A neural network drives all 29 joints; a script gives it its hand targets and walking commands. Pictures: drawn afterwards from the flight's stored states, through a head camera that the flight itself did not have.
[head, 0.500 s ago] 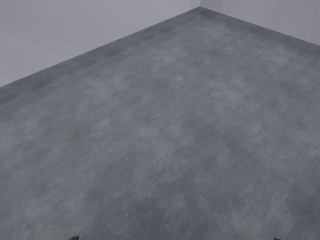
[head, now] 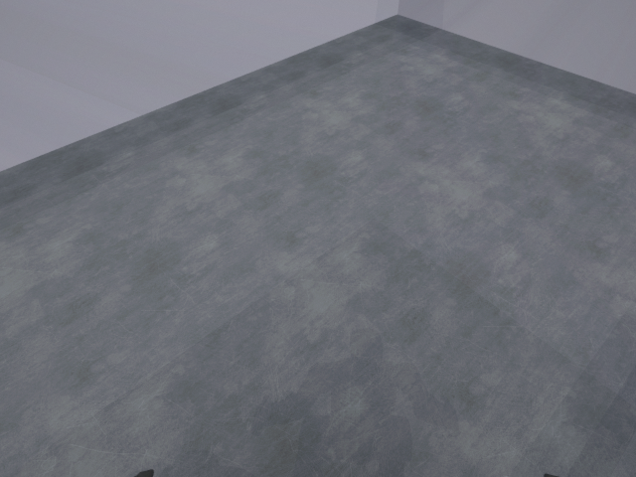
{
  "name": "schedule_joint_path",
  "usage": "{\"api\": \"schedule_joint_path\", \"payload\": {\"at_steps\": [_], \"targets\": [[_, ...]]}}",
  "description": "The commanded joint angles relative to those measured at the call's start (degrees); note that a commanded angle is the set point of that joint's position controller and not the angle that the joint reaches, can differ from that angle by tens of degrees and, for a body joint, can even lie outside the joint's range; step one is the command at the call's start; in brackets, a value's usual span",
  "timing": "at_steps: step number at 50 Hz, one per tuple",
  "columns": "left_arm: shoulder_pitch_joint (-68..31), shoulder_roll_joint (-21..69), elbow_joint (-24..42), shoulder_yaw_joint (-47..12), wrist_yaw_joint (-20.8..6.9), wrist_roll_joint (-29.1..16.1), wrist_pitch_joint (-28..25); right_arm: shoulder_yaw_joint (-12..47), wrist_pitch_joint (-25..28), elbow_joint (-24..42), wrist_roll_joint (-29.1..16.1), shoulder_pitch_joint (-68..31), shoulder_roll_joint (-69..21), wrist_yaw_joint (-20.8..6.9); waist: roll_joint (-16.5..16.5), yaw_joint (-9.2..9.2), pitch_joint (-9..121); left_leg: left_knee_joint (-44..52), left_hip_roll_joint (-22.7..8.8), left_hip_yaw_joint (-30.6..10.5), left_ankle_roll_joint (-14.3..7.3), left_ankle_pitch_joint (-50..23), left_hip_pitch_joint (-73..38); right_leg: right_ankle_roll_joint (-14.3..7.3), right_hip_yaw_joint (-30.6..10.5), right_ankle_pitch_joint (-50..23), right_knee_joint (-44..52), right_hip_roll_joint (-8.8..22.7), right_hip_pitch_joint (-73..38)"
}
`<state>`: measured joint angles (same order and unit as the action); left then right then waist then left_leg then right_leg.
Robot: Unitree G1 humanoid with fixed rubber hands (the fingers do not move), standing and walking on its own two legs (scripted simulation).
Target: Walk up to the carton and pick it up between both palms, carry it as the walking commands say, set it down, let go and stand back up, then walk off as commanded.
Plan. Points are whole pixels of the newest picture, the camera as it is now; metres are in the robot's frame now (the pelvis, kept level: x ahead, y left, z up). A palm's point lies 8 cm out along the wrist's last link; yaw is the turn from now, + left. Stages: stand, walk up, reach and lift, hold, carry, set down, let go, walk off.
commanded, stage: stand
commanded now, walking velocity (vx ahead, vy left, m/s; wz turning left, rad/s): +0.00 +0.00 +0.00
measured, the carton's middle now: out of the picture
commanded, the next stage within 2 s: walk up in 0.12 s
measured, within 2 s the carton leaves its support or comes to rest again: neither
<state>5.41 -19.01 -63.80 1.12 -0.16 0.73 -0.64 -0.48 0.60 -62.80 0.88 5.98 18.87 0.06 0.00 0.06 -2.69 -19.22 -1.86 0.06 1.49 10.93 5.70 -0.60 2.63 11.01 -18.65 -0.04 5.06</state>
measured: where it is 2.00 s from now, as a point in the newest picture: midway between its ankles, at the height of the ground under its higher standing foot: outside the picture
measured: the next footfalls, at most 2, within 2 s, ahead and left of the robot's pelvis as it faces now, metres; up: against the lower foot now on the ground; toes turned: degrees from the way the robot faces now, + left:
left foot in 0.60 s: +0.07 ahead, +0.22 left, +0.00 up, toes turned +24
right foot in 0.84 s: +0.16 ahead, +0.01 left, +0.00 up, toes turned +27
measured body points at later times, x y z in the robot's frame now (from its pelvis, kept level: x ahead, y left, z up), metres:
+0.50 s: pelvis +0.00 +0.01 -0.01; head +0.02 +0.03 +0.43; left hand +0.07 +0.36 -0.12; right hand +0.13 -0.29 -0.13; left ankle +0.01 +0.16 -0.73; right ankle -0.01 -0.11 -0.75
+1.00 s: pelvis +0.06 +0.10 -0.01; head +0.07 +0.09 +0.44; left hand -0.14 +0.42 -0.08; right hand +0.37 -0.03 -0.11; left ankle +0.00 +0.25 -0.70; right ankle +0.12 -0.01 -0.75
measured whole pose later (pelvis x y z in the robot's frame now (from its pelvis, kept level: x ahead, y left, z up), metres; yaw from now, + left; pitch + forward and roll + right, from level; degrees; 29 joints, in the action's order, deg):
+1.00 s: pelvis +0.06 +0.10 -0.01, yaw +43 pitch +0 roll -1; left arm 16.2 -27.1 -51.1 6.3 0.9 2.3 -5.9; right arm -5.4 -4.1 -44.2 3.7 10.1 24.9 -11.1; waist -3.2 1.2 1.1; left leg -51.0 -2.4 -2.9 1.4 15.3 29.8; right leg 1.0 14.3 17.1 -27.4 6.1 9.5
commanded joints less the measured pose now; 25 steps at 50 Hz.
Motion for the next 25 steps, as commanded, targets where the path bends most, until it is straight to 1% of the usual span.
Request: {"api": "schedule_joint_path", "payload": {"at_steps": [1, 2, 3, 4, 5, 6, 7, 8, 9, 10, 11, 12, 13, 14, 15, 16, 17, 18, 19, 20, 21, 22, 23, 24, 25], "targets": [[-3.2, -11.5, 3.9, 1.7, 0.6, -0.1, -1.3, -1.7, 1.3, 2.9, 0.2, -2.7, 11.9, 0.6, -1.5, 0.69, 3.3, 4.2, -6.4, -4.6, -2.5, -8.0, 0.6, -0.7, -5.5, -6.4, 3.2, 8.1, -0.3], [-2.3, -12.7, 3.4, 1.9, 0.5, -0.4, -1.1, -2.5, 1.2, 3.8, 0.0, -2.6, 13.2, 0.4, -4.2, -0.51, 1.5, 3.9, -5.9, -3.8, -3.0, -5.9, 0.6, -0.8, -6.4, -5.6, 3.7, 7.6, 1.8], [-2.8, -14.1, 3.3, 2.3, 0.6, 0.1, -1.1, -2.2, 0.9, 3.0, -0.2, -2.9, 12.9, 0.4, -1.9, -0.22, 3.2, 3.4, -6.3, -4.0, -2.5, -7.0, -0.4, -0.7, -6.1, -6.9, 4.4, 8.0, 0.7], [-3.2, -13.1, 3.3, 2.2, 0.5, 0.0, -1.1, -1.7, 1.2, 3.3, -0.2, -2.0, 10.4, 0.5, 1.6, -0.66, 2.3, 3.3, -6.6, -4.3, -2.8, -7.0, 0.7, -0.5, -6.4, -7.2, 4.4, 7.9, 0.7], [-2.8, -11.9, 3.9, 1.8, 0.4, -0.2, -1.2, -1.7, 1.4, 3.6, 0.1, -1.7, 11.5, 0.7, 2.1, -0.24, 3.4, 3.6, -6.7, -4.8, -2.7, -7.8, 0.2, -0.4, -5.7, -7.2, 4.0, 8.0, -0.1], [-2.4, -12.5, 4.0, 2.1, 0.5, 0.0, -1.3, -2.0, 1.5, 3.9, 0.6, -1.5, 11.9, 0.9, 1.9, -0.05, 2.6, 3.5, -6.0, -4.5, -2.7, -9.2, -0.2, -0.6, -5.6, -6.9, 3.4, 7.5, 0.6], [-3.1, -11.0, 3.6, 1.4, 0.6, 0.0, -1.3, -2.4, 1.5, 4.0, 0.2, -2.9, 13.3, 0.8, -3.0, 0.46, 4.2, 3.0, -6.4, -4.2, -2.4, -10.9, -0.2, -0.8, -5.7, -8.7, 3.5, 8.2, -0.9], [-2.6, -10.9, 3.7, 1.2, 0.4, -0.3, -1.2, -2.2, 1.3, 3.8, -0.2, -2.3, 13.2, 0.7, -2.0, 0.58, 4.9, 2.2, -6.4, -4.0, -2.8, -10.6, -0.5, -0.6, -5.8, -10.2, 3.4, 8.8, -1.7], [-3.6, -12.8, 4.0, 2.0, 0.8, -0.2, -1.3, -2.0, 1.2, 3.8, -0.3, -1.5, 11.1, 0.8, 0.9, 0.18, 2.6, 4.0, -6.5, -5.0, -2.6, -11.6, -0.1, -0.6, -5.9, -9.0, 2.5, 7.7, 0.3], [-2.2, -10.8, 3.8, 1.7, 0.5, -0.2, -1.2, -2.4, 1.3, 3.9, 0.0, -2.8, 12.8, 0.8, -0.8, 0.61, 3.9, 2.9, -6.8, -3.3, -2.7, -10.4, -0.1, -0.4, -6.4, -10.8, 4.2, 8.2, -0.5], [-3.4, -12.8, 3.5, 2.1, 0.8, 0.1, -1.3, -2.0, 1.3, 4.1, 0.2, -2.9, 11.5, 0.9, 0.5, 0.09, 4.9, 3.5, -6.6, -4.8, -2.5, -10.3, -0.7, -0.7, -5.1, -9.4, 3.0, 8.1, -1.3], [-3.9, -11.6, 4.2, 1.8, 0.7, -0.1, -1.1, -2.1, 1.4, 3.9, -0.2, -2.4, 12.6, 0.8, -0.7, 0.31, 4.9, 4.0, -6.5, -4.0, -2.6, -8.5, -0.8, -0.9, -6.4, -9.3, 2.9, 8.2, -1.0], [-2.9, -12.2, 3.3, 1.9, 0.8, -0.3, -1.2, -2.1, 1.4, 3.2, -0.1, -1.9, 12.8, 0.6, -0.9, 0.0, 4.6, 4.2, -6.4, -4.7, -3.1, -9.0, 0.0, -0.9, -5.3, -7.2, 3.0, 8.2, -1.4], [-2.5, -12.4, 3.4, 2.0, 0.6, -0.4, -1.3, -1.8, 1.4, 4.0, 0.0, -3.1, 12.3, 0.7, 0.3, 0.55, 3.3, 3.7, -6.1, -4.4, -2.5, -9.6, 0.0, -0.4, -5.7, -7.9, 3.3, 7.7, 0.2], [-2.5, -12.9, 3.2, 2.1, 0.7, 0.0, -1.2, -2.1, 1.4, 4.2, 0.5, -3.6, 12.4, 0.6, -2.2, -0.45, 4.0, 3.0, -6.9, -4.0, -2.6, -10.0, -1.5, -0.8, -5.0, -9.5, 3.3, 8.0, 0.5], [0.6, -21.6, 5.5, 7.4, 0.5, 0.0, -0.6, -4.5, -0.8, 11.5, 2.5, -3.5, 17.9, -2.8, 0.6, 1.88, 2.1, -3.5, -1.9, -10.3, -8.9, -12.5, 19.3, -3.9, -1.4, -5.7, -6.3, 6.5, -8.8], [2.3, -22.2, 6.8, 8.2, 1.2, 0.1, -0.6, -4.3, -1.3, 14.3, 2.7, -4.2, 16.1, -5.3, 2.9, 2.37, 2.2, -8.9, -1.3, -6.1, -7.6, -3.2, 26.5, -6.9, -5.1, -1.8, -3.3, 13.4, -10.2], [5.7, -23.0, 7.1, 8.7, 1.7, 0.9, -1.4, -4.4, -2.1, 16.9, 4.0, -9.4, 14.7, -6.7, 5.5, 4.89, 3.9, -18.6, -1.7, -2.8, -5.4, 6.7, 29.5, -10.8, -9.6, 0.0, 2.4, 22.2, -8.3], [6.1, -22.7, 8.8, 8.6, 2.0, 1.2, -1.8, -4.7, -2.6, 19.8, 4.6, -8.6, 14.0, -7.5, 2.6, 4.64, 6.5, -26.7, -4.6, -3.9, -2.9, 10.8, 31.0, -13.4, -11.2, 6.7, 5.4, 27.8, -6.0], [2.9, -21.5, 10.2, 9.1, 1.8, 1.3, -2.2, -5.3, -3.3, 19.8, 4.6, -6.5, 14.2, -8.1, 4.2, 2.84, 5.6, -29.6, -6.3, -4.4, -1.2, 11.8, 31.9, -14.2, -10.3, 9.2, 6.8, 29.4, -3.6], [-0.4, -21.9, 11.7, 9.0, 1.7, 1.8, -3.1, -6.5, -3.6, 20.7, 4.1, -5.2, 15.7, -8.8, 5.3, 0.83, 5.3, -30.9, -8.5, -5.1, -0.1, 11.4, 31.8, -13.7, -8.2, 9.0, 6.5, 31.4, -2.8], [-1.1, -21.8, 12.3, 9.0, 1.8, 1.8, -3.7, -7.0, -3.6, 21.4, 3.5, -4.4, 16.2, -9.5, 5.8, 0.49, 4.9, -28.8, -10.5, -6.6, -0.2, 10.7, 29.4, -13.9, -4.5, 6.8, 4.6, 29.3, -1.1], [0.0, -21.0, 12.1, 9.0, 1.7, 1.7, -4.0, -7.4, -3.5, 21.2, 3.4, -3.7, 15.5, -10.1, 4.8, 0.53, 5.7, -27.7, -9.1, -4.7, -0.9, 9.4, 27.2, -13.0, -0.6, 3.8, 2.9, 26.5, -0.8], [-0.2, -21.7, 12.4, 9.5, 1.3, 2.0, -4.2, -7.4, -3.5, 21.9, 3.0, -2.2, 14.6, -10.3, 6.4, -0.51, 6.4, -26.5, -9.0, -2.5, -0.8, 9.1, 25.7, -12.8, 2.3, -0.5, 0.6, 25.6, -0.5], [0.5, -21.9, 13.1, 9.9, 1.0, 1.9, -3.8, -7.1, -3.3, 21.8, 2.6, -1.3, 13.4, -10.6, 7.4, -0.49, 6.4, -25.2, -7.2, -0.7, -1.8, 8.3, 24.2, -12.0, 4.6, -3.3, -0.2, 23.6, 1.1]]}}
